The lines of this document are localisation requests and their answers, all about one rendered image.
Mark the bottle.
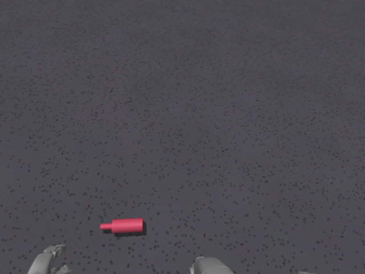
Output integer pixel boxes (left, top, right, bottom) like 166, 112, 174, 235
100, 218, 143, 233

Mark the left robot hand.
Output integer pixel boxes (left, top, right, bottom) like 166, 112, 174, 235
27, 244, 72, 274

